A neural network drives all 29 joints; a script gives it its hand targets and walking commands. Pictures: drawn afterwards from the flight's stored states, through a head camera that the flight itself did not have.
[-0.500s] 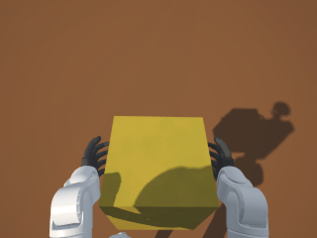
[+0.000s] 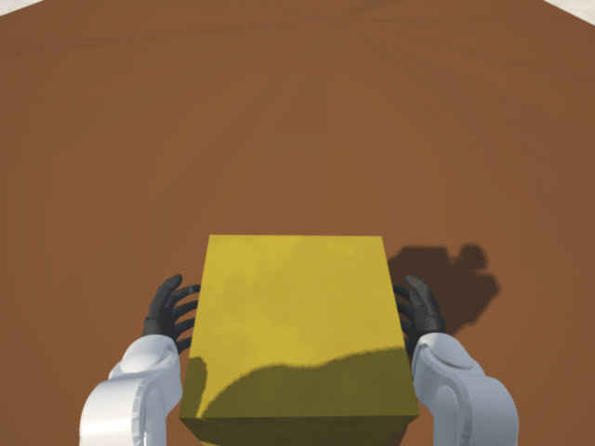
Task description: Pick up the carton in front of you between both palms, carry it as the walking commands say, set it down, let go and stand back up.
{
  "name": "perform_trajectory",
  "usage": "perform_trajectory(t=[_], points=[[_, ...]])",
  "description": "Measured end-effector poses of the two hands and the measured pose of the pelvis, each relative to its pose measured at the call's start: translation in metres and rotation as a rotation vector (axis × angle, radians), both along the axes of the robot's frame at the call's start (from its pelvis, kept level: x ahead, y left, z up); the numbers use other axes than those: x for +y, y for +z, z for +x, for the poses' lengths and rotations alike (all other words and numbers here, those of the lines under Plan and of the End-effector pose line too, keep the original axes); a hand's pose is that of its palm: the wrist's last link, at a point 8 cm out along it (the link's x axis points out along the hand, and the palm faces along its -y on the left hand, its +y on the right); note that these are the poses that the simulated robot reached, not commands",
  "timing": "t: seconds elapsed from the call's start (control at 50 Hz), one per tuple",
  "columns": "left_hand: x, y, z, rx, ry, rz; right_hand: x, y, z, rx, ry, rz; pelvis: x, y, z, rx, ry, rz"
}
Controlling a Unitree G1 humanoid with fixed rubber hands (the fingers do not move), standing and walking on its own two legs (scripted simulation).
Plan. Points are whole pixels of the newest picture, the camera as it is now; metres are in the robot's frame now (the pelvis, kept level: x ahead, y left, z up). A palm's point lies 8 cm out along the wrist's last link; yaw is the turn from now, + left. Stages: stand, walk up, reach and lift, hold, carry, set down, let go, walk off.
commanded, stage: carry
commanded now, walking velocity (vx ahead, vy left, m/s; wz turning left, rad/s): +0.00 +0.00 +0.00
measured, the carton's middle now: (294, 354) +0.24 +0.00 +0.03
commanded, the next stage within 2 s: none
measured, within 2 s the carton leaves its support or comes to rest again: neither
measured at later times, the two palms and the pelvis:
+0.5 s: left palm (202, 238) +0.40 +0.13 +0.09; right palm (395, 234) +0.41 -0.17 +0.09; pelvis +0.18 -0.03 -0.01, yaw +2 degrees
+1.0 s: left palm (193, 246) +0.40 +0.15 +0.07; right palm (383, 242) +0.41 -0.15 +0.07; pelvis +0.18 -0.01 -0.02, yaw +2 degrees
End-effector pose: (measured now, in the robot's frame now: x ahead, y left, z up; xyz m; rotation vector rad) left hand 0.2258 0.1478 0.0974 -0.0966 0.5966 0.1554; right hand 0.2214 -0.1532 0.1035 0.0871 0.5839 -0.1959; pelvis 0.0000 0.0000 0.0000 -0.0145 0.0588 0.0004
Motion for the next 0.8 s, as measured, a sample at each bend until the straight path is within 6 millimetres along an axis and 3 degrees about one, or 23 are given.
perform_trajectory(t=[0.12, 0.16, 0.24, 0.34, 0.46, 0.54, 0.8], points=[[-0.02, -0.018, 0.068, 0.007, 0.031, 0.018, -0.019, -0.025, 0.08, 0.006, 0.039, 0.025, -0.025, -0.022, 0.076, -0.024, 0.019, 0.022], [-0.025, -0.027, 0.088, 0.048, 0.03, 0.046, -0.024, -0.039, 0.102, 0.048, 0.042, 0.048, -0.03, -0.025, 0.092, -0.015, 0.025, 0.001], [-0.026, -0.032, 0.109, 0.111, 0.057, 0.047, -0.024, -0.047, 0.129, 0.111, 0.065, 0.052, -0.035, -0.016, 0.114, 0.0, 0.04, 0.012], [-0.021, -0.024, 0.134, 0.067, 0.071, 0.03, -0.019, -0.035, 0.158, 0.068, 0.081, 0.037, -0.034, -0.01, 0.141, -0.005, 0.036, 0.01], [-0.018, -0.011, 0.169, 0.0, 0.05, 0.009, -0.016, -0.017, 0.186, 0.001, 0.063, 0.009, -0.028, -0.012, 0.176, -0.001, 0.036, 0.004], [-0.016, -0.012, 0.184, 0.003, 0.036, 0.009, -0.015, -0.016, 0.198, 0.004, 0.051, 0.004, -0.024, -0.014, 0.189, 0.004, 0.036, 0.005], [-0.006, -0.022, 0.187, 0.035, 0.044, 0.01, -0.005, -0.027, 0.203, 0.035, 0.054, 0.011, -0.015, -0.018, 0.194, -0.003, 0.034, 0.003]])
